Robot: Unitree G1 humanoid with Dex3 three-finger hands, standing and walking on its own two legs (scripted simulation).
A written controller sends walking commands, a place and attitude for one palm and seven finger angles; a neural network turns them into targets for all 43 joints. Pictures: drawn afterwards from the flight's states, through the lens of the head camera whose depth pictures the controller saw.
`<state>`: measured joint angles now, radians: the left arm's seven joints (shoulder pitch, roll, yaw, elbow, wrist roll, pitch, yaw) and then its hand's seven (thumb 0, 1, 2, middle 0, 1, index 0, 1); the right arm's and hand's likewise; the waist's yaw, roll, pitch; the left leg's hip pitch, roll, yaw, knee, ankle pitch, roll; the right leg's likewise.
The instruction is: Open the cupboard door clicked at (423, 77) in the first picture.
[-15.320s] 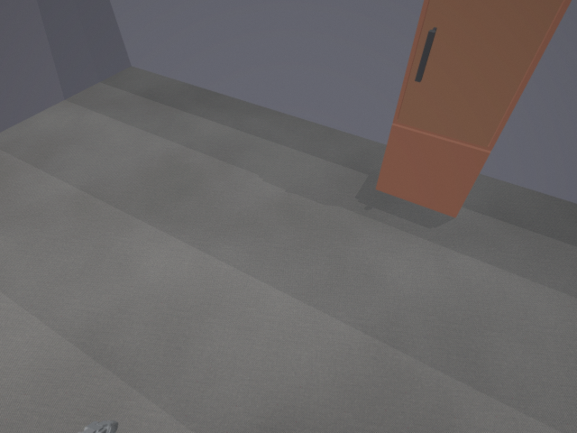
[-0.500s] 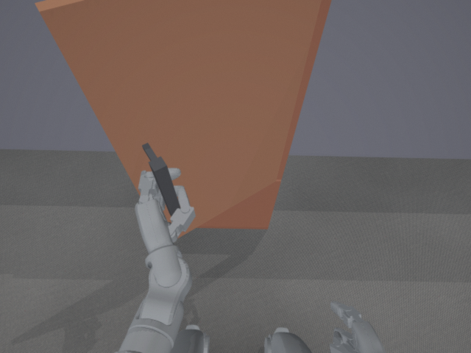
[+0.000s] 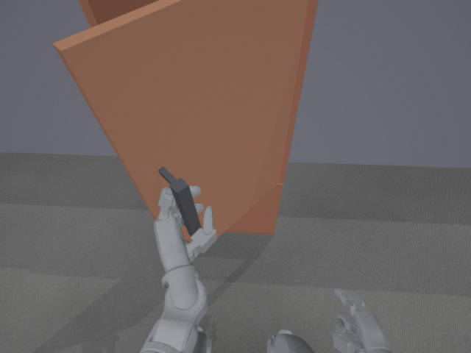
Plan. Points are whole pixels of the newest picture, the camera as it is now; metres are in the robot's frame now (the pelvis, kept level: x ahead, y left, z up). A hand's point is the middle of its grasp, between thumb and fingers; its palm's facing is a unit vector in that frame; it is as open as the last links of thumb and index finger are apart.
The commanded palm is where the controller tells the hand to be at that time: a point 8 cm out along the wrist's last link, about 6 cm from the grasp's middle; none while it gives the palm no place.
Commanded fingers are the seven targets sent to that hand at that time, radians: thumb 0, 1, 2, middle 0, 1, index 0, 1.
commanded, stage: open thumb and fingers to let go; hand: left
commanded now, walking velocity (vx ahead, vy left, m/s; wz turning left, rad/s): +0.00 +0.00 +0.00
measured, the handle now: (182, 206) +0.35 +0.11 +0.04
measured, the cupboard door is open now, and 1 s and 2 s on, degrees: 48 49 49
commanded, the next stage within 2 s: slide the hand sideways off the handle in 0.60 s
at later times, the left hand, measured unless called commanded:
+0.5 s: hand (202, 222) +0.33 +0.07 +0.03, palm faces +0.34 -0.94 -0.02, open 14.5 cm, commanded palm +0.28 +0.11 +0.03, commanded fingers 0.00 -0.50 0.30 -0.17 -0.45 -0.17 -0.45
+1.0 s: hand (198, 244) +0.29 +0.07 +0.04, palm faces -0.15 -0.99 +0.03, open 16.1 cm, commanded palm +0.26 +0.13 +0.03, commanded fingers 0.00 -0.50 0.30 -0.15 -0.30 -0.15 -0.30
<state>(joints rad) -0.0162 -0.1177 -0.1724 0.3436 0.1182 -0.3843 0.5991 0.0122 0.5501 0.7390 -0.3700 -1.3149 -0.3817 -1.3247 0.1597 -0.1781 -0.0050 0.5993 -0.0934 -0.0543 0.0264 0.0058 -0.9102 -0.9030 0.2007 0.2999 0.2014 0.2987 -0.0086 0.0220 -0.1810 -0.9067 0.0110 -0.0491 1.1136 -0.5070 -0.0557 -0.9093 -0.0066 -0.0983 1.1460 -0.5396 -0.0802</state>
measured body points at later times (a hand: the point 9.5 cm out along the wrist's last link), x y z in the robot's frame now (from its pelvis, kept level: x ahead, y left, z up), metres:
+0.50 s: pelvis -0.01 +0.02 +0.00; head +0.06 +0.00 +0.44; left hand +0.30 +0.12 +0.04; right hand +0.14 -0.21 -0.12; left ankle +0.02 +0.16 -0.65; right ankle +0.01 -0.07 -0.65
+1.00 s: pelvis -0.02 +0.05 -0.01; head +0.06 +0.03 +0.44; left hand +0.29 +0.13 +0.04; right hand +0.14 -0.19 -0.11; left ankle +0.02 +0.16 -0.65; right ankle +0.01 -0.07 -0.65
